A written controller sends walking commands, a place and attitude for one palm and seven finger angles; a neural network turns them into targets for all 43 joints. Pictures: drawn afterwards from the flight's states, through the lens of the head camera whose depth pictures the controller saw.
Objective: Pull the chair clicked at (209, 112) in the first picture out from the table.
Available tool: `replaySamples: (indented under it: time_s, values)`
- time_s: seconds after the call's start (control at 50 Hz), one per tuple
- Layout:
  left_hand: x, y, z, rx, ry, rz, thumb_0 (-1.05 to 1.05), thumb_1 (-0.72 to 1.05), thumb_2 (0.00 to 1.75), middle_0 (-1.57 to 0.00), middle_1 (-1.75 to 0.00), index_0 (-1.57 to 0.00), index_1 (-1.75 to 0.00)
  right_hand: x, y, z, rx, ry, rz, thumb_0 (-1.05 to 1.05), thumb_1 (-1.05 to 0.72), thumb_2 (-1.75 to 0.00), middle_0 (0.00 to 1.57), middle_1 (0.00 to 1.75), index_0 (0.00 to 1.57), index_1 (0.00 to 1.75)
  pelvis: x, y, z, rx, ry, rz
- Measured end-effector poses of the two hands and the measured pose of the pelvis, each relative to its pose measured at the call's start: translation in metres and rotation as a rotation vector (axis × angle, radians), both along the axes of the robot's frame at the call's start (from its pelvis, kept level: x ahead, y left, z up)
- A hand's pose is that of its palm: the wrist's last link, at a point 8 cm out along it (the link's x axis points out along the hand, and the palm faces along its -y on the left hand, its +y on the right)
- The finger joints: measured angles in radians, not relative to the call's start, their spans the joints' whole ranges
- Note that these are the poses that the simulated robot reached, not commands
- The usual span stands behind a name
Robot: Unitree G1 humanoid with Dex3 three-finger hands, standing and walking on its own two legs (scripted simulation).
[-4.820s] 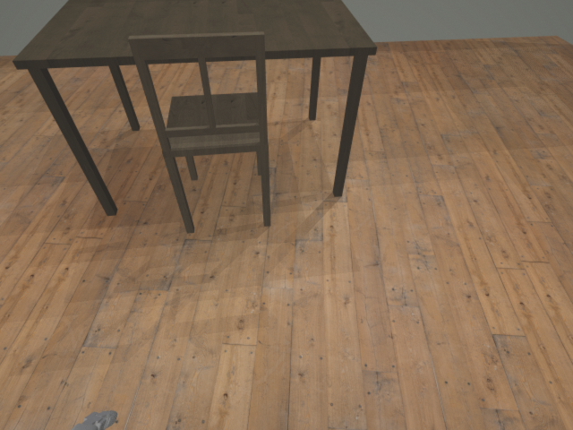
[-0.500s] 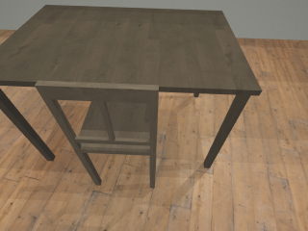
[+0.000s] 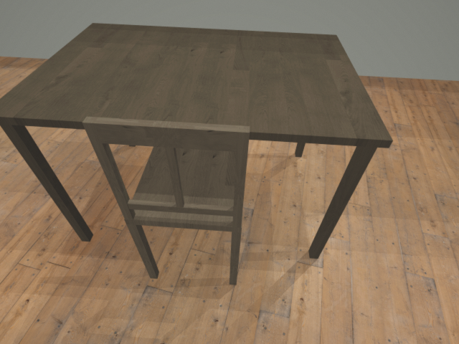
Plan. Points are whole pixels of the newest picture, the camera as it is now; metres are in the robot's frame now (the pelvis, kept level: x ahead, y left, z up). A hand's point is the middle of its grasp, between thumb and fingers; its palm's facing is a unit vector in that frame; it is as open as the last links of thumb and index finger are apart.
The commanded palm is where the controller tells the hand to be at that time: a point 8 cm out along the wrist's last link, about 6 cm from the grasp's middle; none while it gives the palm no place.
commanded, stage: come to a stop and stand still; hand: left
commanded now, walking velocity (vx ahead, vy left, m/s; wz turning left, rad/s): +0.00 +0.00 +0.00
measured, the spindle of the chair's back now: (175, 178) +0.55 +0.17 -0.09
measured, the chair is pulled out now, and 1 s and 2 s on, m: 0.00 0.00 0.00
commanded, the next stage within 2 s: look again from close up in 0.10 s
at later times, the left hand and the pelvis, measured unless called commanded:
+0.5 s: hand out of the picture +0.01 +0.16 -0.16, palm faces +0.01 -0.98 -0.19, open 7.3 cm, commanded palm none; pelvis +0.00 -0.01 +0.01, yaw -1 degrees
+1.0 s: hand out of the picture +0.02 +0.15 -0.16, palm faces +0.01 -0.98 -0.18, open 7.3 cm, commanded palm none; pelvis +0.03 -0.01 +0.01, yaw -1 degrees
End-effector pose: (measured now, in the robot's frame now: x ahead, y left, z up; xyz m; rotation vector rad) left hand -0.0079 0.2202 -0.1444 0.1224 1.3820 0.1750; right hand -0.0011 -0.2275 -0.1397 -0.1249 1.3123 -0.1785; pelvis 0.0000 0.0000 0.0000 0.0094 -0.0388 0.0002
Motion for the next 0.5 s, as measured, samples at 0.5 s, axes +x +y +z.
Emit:
replaySamples:
  time_s: [0.5]
  values:
    - [0.014,-0.010,0.013,0.005,-0.022,-0.050,0.02,0.93,0.90,-0.20,-0.30,-0.20,-0.30,-0.008,0.007,0.002,0.040,0.074,0.003,0.01,-0.91,-0.90,0.20,0.29,0.20,0.30,0.002,-0.007,0.011,-0.004,0.021,-0.011]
